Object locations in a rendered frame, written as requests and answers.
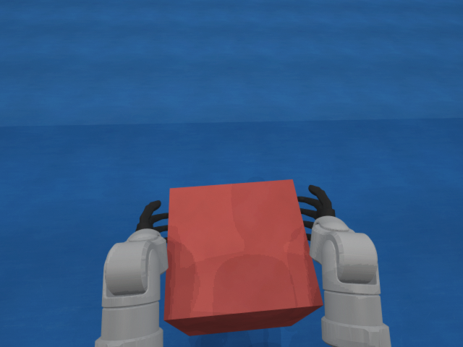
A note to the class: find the robot left forearm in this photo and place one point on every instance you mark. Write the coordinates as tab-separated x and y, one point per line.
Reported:
131	291

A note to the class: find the left robot hand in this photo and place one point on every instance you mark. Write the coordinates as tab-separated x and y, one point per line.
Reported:
147	219

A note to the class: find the robot right forearm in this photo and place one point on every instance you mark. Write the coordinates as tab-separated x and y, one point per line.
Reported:
353	315

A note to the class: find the carton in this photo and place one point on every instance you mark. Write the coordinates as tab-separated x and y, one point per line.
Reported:
238	259

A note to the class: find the right robot hand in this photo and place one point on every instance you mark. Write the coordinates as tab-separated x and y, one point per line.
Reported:
323	206

